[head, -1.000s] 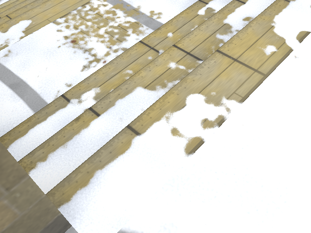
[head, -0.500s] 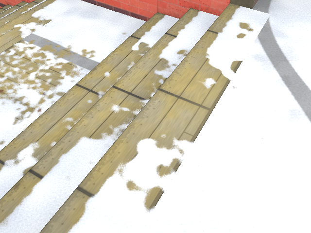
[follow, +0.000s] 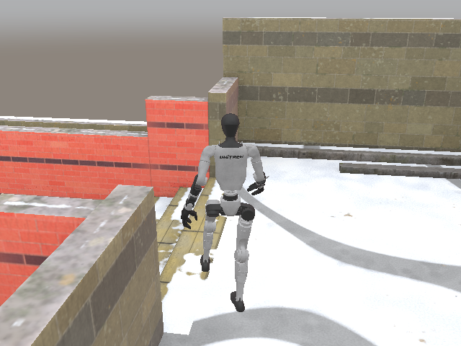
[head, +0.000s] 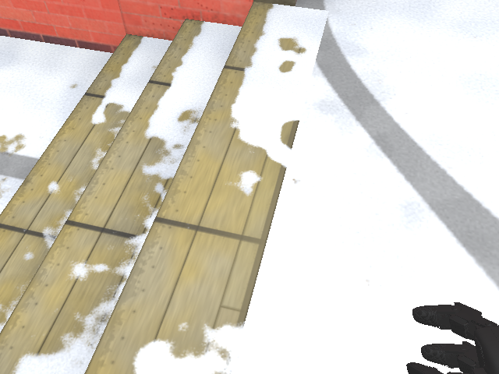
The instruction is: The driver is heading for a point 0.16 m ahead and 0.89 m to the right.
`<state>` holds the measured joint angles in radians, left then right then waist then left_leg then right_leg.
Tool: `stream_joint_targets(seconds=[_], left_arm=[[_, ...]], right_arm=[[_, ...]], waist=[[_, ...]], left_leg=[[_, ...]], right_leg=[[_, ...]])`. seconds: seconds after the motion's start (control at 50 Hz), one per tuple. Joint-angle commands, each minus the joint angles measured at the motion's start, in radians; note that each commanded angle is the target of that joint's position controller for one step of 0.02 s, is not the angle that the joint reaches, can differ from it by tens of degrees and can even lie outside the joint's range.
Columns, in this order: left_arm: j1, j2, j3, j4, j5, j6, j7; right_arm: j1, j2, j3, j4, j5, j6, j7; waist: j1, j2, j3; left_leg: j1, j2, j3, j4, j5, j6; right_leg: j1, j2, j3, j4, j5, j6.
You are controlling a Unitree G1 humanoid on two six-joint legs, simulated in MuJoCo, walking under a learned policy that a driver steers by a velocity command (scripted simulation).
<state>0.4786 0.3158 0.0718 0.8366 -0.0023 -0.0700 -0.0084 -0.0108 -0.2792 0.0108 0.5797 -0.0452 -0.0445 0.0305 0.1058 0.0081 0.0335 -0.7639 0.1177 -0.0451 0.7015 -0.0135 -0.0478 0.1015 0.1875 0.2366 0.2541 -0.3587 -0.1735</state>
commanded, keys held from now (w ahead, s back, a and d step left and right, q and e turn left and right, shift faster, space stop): w+e+shift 0.32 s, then e+shift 0.68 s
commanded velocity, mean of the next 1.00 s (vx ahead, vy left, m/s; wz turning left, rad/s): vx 0.54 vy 0.00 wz -0.99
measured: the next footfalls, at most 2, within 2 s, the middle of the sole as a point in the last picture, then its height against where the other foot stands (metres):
left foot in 0.10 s outside the picture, level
right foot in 0.52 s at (349, 304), level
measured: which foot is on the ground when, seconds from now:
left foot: up 0.00-0.08, down 0.10-0.52, up 0.54-1.00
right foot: down 0.00-0.08, up 0.10-0.50, down 0.52-1.00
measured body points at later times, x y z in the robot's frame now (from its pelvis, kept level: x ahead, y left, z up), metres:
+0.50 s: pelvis +0.45 -0.04 -0.02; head +0.49 -0.07 +0.43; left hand +0.80 +0.03 -0.07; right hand +0.28 -0.26 -0.15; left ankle +0.30 +0.16 -0.71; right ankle +0.62 -0.16 -0.71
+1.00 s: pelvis +0.67 -0.13 +0.01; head +0.68 -0.17 +0.46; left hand +0.95 +0.03 -0.08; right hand +0.59 -0.46 -0.07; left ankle +0.86 -0.10 -0.68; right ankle +0.62 -0.15 -0.73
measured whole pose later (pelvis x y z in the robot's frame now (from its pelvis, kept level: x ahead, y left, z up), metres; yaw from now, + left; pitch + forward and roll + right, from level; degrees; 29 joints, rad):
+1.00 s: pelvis +0.67 -0.13 +0.01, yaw -58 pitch +2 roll +1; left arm 0.35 0.35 0.11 0.74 0.01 0.04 0.02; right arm 0.01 -0.31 -0.02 0.62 -0.02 0.05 -0.03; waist 0.09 0.03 0.07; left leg -0.56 -0.01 -0.16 0.83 -0.29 -0.04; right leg -0.21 0.29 0.40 0.46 -0.19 -0.12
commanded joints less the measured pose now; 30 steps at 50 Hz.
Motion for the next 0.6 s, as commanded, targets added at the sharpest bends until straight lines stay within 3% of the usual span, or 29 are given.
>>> stream_joint_targets(seconds=[0.02,0.04,0.06,0.08,0.1,0.12,0.14,0.16,0.18,0.2,0.22,0.26,0.28,0.32,0.34,0.38,0.42,0.44,0.48,0.5,0.52,0.54,0.56,0.58,0.6], left_arm=[[-0.077,0.197,0.049,-0.056,-0.008,-0.015,0.010],[-0.083,0.217,0.052,-0.052,-0.007,-0.015,0.012],[-0.099,0.252,0.056,-0.052,0.003,-0.016,0.009],[-0.186,0.275,0.061,-0.057,0.020,-0.019,0.000],[-0.202,0.171,0.037,-0.075,0.024,-0.035,0.001],[-0.077,-0.003,-0.010,-0.123,-0.024,-0.028,0.001],[-0.112,0.095,-0.012,-0.124,-0.007,-0.022,0.013],[-0.184,0.142,-0.001,-0.108,0.015,-0.006,0.009],[-0.226,0.141,0.000,-0.105,0.036,0.012,-0.003],[-0.272,0.113,-0.005,-0.117,0.046,0.025,-0.019],[-0.278,0.071,-0.014,-0.137,0.049,0.040,-0.036],[-0.311,0.016,-0.033,-0.171,0.044,0.062,-0.053],[-0.319,0.009,-0.036,-0.178,0.046,0.071,-0.063],[-0.395,0.006,-0.045,-0.225,0.034,0.073,-0.074],[-0.456,0.001,-0.052,-0.258,0.031,0.071,-0.072],[-0.531,-0.005,-0.061,-0.276,0.039,0.062,-0.082],[-0.505,0.000,-0.058,-0.254,0.041,0.050,-0.093],[-0.442,0.013,-0.051,-0.229,0.041,0.046,-0.088],[-0.184,0.073,-0.016,-0.152,0.042,0.040,-0.062],[-0.009,0.115,0.012,-0.089,0.043,0.038,-0.034],[-0.048,0.165,0.036,-0.074,0.036,0.041,0.000],[-0.109,0.287,0.061,-0.133,0.037,0.057,0.001],[-0.096,0.306,0.082,-0.187,0.021,0.069,0.000],[-0.162,0.257,0.075,-0.209,0.009,0.077,0.014],[-0.222,0.196,0.061,-0.205,0.000,0.079,0.020]], right_arm=[[-0.043,-0.101,-0.025,-0.062,0.008,-0.015,-0.008],[0.019,-0.124,-0.035,-0.044,0.010,-0.016,-0.018],[0.149,-0.177,-0.057,-0.008,0.014,-0.019,-0.036],[0.382,-0.227,-0.086,0.047,0.030,-0.017,-0.057],[0.596,-0.283,-0.110,0.098,0.017,-0.019,-0.078],[0.546,-0.337,-0.116,0.093,-0.032,-0.023,-0.072],[0.408,-0.271,-0.118,0.069,-0.022,-0.014,-0.057],[0.322,-0.186,-0.100,0.064,-0.013,-0.014,-0.052],[0.313,-0.142,-0.090,0.090,-0.009,-0.015,-0.045],[0.336,-0.120,-0.082,0.121,-0.013,-0.018,-0.044],[0.365,-0.090,-0.070,0.159,-0.010,-0.027,-0.043],[0.378,-0.069,-0.068,0.204,0.012,-0.049,-0.022],[0.365,-0.054,-0.063,0.213,0.024,-0.055,-0.016],[0.334,-0.062,-0.062,0.213,0.023,-0.067,-0.013],[0.307,-0.075,-0.065,0.214,0.018,-0.075,-0.015],[0.307,-0.090,-0.067,0.221,0.025,-0.086,-0.021],[0.350,-0.154,-0.082,0.229,0.034,-0.085,-0.032],[0.358,-0.191,-0.091,0.223,0.044,-0.075,-0.039],[0.330,-0.241,-0.106,0.202,0.059,-0.041,-0.045],[0.302,-0.231,-0.108,0.185,0.060,-0.029,-0.041],[0.337,-0.150,-0.098,0.190,0.046,-0.016,-0.029],[0.472,-0.093,-0.089,0.141,0.029,0.001,-0.040],[0.472,-0.127,-0.083,0.075,0.040,0.003,-0.047],[0.410,-0.147,-0.076,0.078,0.033,0.000,-0.051],[0.355,-0.148,-0.077,0.076,0.024,0.003,-0.049]], waist=[[-0.055,-0.022,0.031],[-0.083,-0.035,-0.025],[-0.149,-0.046,-0.118],[-0.304,-0.058,-0.212],[-0.375,0.028,-0.343],[-0.231,0.394,-0.454],[-0.203,0.364,-0.392],[-0.188,0.222,-0.228],[-0.179,0.075,-0.140],[-0.174,0.040,-0.091],[-0.148,0.054,-0.047],[-0.112,0.058,0.003],[-0.092,0.061,0.019],[-0.075,0.076,0.058],[-0.064,0.062,0.106],[-0.070,0.008,0.147],[-0.069,0.025,0.102],[-0.041,0.049,0.053],[0.078,0.075,-0.100],[0.137,0.054,-0.184],[0.069,-0.065,-0.128],[-0.049,-0.168,-0.207],[-0.010,-0.128,-0.465],[-0.035,-0.002,-0.395],[-0.069,0.058,-0.263]], left_leg=[[0.353,-0.098,0.055,-0.147,0.094,0.037],[0.474,-0.136,0.058,-0.159,0.050,0.045],[0.634,-0.152,0.046,-0.129,-0.031,0.050],[0.872,-0.122,0.044,-0.130,-0.101,0.059],[1.143,0.026,-0.100,-0.102,-0.346,0.078],[1.312,0.344,-0.616,-0.288,-0.669,0.153],[1.166,0.327,-0.784,-0.428,-0.833,0.160],[0.989,0.285,-0.624,-0.440,-0.808,0.171],[0.876,0.263,-0.486,-0.428,-0.641,0.181],[0.808,0.231,-0.370,-0.437,-0.503,0.169],[0.739,0.221,-0.278,-0.454,-0.430,0.160],[0.680,0.220,-0.157,-0.493,-0.301,0.134],[0.656,0.211,-0.078,-0.497,-0.204,0.122],[0.593,0.169,0.103,-0.529,-0.029,0.093],[0.551,0.153,0.179,-0.552,0.082,0.087],[0.528,0.086,0.307,-0.552,0.324,0.071],[0.609,0.072,0.343,-0.471,0.579,0.069],[0.652,0.083,0.340,-0.377,0.722,0.065],[0.652,0.128,0.313,-0.024,0.828,0.062],[0.571,0.118,0.293,0.244,0.647,0.043],[0.377,-0.013,0.280,0.547,-0.288,0.011],[0.163,-0.109,0.232,0.944,-0.673,-0.038],[0.034,-0.112,0.039,1.027,-0.595,-0.047],[0.031,-0.072,-0.005,0.934,-0.498,-0.036],[0.052,-0.040,-0.010,0.827,-0.459,-0.033]], right_leg=[[-0.224,-0.199,0.143,-0.011,0.805,-0.054],[-0.197,-0.198,0.154,0.085,0.973,-0.025],[-0.186,-0.197,0.162,0.265,1.087,-0.003],[-0.269,-0.179,0.154,0.516,1.056,0.015],[-0.438,-0.112,0.093,0.847,0.711,0.034],[-0.734,0.003,-0.011,1.151,-0.182,0.060],[-0.807,-0.075,-0.071,1.181,-0.058,0.040],[-0.807,-0.147,-0.097,1.147,0.048,0.038],[-0.801,-0.191,-0.126,1.129,0.078,0.043],[-0.800,-0.218,-0.132,1.111,0.078,0.046],[-0.800,-0.238,-0.133,1.103,0.078,0.051],[-0.840,-0.278,-0.137,1.102,0.102,0.059],[-0.858,-0.283,-0.133,1.091,0.135,0.062],[-0.855,-0.290,-0.173,1.004,0.235,0.062],[-0.838,-0.282,-0.216,0.907,0.288,0.068],[-0.726,-0.234,-0.333,0.635,0.385,0.066],[-0.589,-0.160,-0.420,0.484,0.436,0.053],[-0.508,-0.123,-0.431,0.444,0.422,0.043],[-0.233,-0.072,-0.383,0.407,0.387,-0.001],[-0.038,-0.068,-0.324,0.363,0.421,-0.027],[0.048,-0.161,-0.189,0.310,0.547,-0.042],[0.210,-0.394,0.147,0.453,1.420,-0.166],[0.358,-0.507,0.393,0.299,1.255,-0.319],[0.227,-0.474,0.413,0.188,0.964,-0.293],[0.060,-0.417,0.346,0.133,0.807,-0.255]])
